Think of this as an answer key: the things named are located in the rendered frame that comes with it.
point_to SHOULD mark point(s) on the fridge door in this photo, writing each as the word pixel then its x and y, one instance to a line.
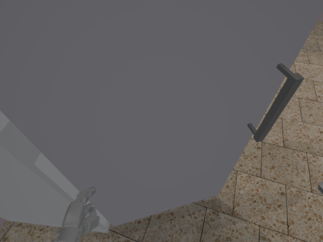
pixel 146 100

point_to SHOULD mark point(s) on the robot left hand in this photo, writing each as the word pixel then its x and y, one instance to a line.
pixel 76 212

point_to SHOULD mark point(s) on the handle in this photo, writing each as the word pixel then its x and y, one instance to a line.
pixel 287 91

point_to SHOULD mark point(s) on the left robot forearm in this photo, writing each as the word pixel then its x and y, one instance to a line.
pixel 68 234

